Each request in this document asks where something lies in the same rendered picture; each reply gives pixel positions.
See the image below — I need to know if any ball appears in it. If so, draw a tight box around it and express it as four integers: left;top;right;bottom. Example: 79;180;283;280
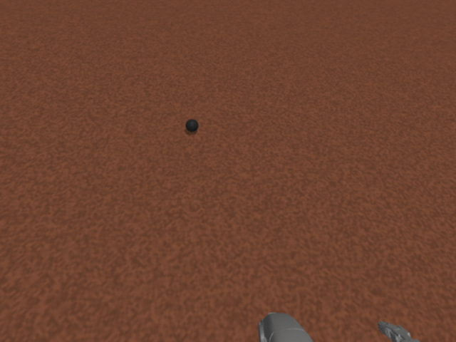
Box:
186;119;198;132

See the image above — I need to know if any right robot hand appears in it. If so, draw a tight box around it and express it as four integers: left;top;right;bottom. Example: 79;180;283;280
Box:
378;321;419;342

